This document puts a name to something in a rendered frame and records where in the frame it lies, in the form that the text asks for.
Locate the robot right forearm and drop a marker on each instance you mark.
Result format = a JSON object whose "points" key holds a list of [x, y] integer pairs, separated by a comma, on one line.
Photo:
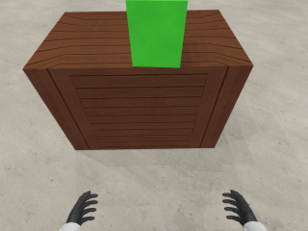
{"points": [[254, 226]]}

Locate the pedestal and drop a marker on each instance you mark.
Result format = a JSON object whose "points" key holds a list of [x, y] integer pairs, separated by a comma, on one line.
{"points": [[84, 74]]}

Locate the right robot hand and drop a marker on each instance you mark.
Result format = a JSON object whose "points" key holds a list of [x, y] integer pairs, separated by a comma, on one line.
{"points": [[243, 210]]}

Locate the left robot hand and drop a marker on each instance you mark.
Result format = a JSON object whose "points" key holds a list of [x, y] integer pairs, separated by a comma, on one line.
{"points": [[78, 210]]}

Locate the carton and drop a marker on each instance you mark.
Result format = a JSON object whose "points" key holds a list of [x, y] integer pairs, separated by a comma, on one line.
{"points": [[156, 31]]}

